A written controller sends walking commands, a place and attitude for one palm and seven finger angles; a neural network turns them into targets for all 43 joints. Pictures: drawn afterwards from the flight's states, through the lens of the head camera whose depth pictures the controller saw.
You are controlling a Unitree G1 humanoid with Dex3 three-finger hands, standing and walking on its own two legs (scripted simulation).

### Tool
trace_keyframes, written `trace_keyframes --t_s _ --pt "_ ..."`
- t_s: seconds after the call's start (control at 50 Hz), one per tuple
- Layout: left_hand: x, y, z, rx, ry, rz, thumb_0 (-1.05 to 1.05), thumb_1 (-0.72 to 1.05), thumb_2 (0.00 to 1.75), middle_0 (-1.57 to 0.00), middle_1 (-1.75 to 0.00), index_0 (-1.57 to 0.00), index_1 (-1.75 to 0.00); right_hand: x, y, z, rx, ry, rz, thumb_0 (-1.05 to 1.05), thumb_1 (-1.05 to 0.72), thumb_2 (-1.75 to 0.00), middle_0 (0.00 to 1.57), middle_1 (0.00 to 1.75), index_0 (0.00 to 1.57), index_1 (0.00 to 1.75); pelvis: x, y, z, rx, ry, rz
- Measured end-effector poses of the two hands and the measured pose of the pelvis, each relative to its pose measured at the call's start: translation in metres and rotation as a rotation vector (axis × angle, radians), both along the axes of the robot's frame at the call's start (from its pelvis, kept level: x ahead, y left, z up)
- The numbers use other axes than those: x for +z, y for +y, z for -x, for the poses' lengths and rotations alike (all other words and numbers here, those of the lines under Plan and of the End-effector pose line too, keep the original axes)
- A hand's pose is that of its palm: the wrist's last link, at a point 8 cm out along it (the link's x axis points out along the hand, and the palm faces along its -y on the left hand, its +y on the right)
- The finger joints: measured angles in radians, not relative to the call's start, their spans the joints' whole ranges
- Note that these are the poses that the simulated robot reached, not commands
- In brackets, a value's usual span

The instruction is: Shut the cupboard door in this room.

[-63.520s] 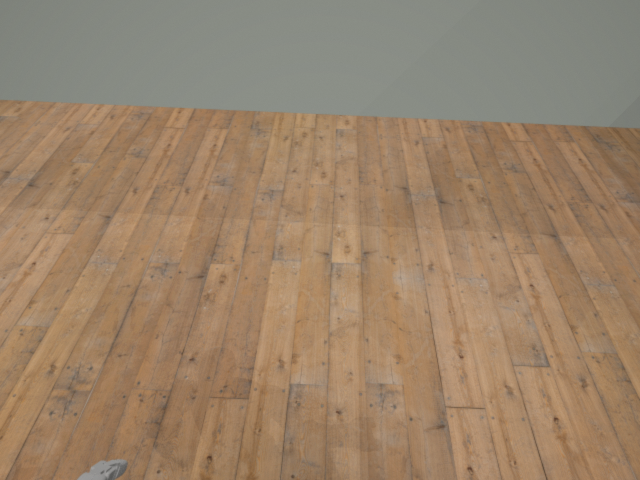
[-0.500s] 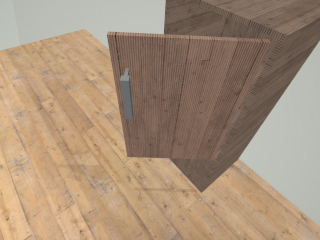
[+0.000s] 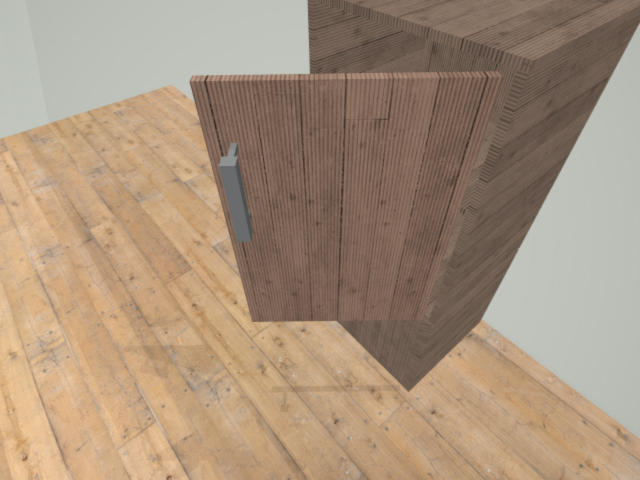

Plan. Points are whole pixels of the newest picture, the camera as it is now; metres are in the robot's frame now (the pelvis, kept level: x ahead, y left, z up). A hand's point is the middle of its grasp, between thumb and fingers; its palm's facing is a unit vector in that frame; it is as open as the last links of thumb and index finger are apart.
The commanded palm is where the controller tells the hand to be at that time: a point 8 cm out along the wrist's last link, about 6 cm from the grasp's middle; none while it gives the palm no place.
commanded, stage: look again from close up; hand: left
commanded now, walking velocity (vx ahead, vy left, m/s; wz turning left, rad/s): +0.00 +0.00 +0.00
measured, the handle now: (239, 193) +0.51 +0.16 +0.09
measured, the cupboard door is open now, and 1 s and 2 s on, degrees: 50 50 50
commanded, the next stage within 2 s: shuffle to correct the standing spot in 0.12 s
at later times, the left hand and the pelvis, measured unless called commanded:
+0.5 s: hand out of the picture -0.01 +0.17 -0.18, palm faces +0.03 -0.98 -0.19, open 7.4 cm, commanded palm none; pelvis +0.01 -0.01 +0.00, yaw +0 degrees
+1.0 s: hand out of the picture +0.05 +0.18 -0.18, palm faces +0.04 -0.98 -0.20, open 7.4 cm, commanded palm none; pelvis +0.02 +0.00 +0.00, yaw -1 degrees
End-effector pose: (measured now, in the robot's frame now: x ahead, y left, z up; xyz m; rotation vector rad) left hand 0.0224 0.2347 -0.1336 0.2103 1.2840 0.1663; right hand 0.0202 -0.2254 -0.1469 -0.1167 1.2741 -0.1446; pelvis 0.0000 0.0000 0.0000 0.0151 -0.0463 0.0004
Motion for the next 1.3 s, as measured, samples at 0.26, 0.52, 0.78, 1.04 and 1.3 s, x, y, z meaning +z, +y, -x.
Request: trace_keyframes --t_s 0.26,0.52,0.78,1.04,1.3 --pt "0.0 -0.002 0.004 0.001 -0.016 0.013 0.01 0.9 0.9 -0.2 -0.3 -0.2 -0.3 0.01 -0.021 0.015 0.018 0.032 0.043 0.01 -0.9 -0.9 0.2 0.29 0.2 0.3 0.003 -0.007 0.01 0.008 0.003 0.003" --pt "-0.015 -0.021 0.034 0.046 0.106 0.07 0.01 0.9 0.9 -0.2 -0.29 -0.2 -0.3 0.004 -0.012 0.029 -0.015 0.121 0.024 0.01 -0.9 -0.9 0.2 0.29 0.2 0.3 -0.002 -0.012 -0.012 0.003 0.016 0.009" --pt "-0.027 -0.037 0.02 0.084 0.161 0.112 0.01 0.9 0.9 -0.2 -0.3 -0.2 -0.3 0.0 -0.001 -0.015 -0.026 0.103 0.035 0.01 -0.9 -0.9 0.2 0.29 0.2 0.3 -0.008 -0.011 -0.044 0.0 0.02 0.021" --pt "-0.012 -0.004 -0.02 0.031 0.018 0.034 0.01 0.92 0.9 -0.2 -0.29 -0.2 -0.3 0.008 -0.005 -0.025 -0.031 0.021 0.058 0.01 -0.92 -0.9 0.2 0.29 0.2 0.3 -0.001 -0.003 -0.017 -0.011 0.006 0.011" --pt "-0.004 -0.004 0.009 0.023 -0.001 0.045 0.01 0.91 0.9 -0.2 -0.29 -0.2 -0.3 0.009 0.007 0.028 -0.008 0.082 0.011 0.01 -0.91 -0.9 0.2 0.29 0.2 0.3 0.006 0.001 0.011 0.003 0.005 0.01"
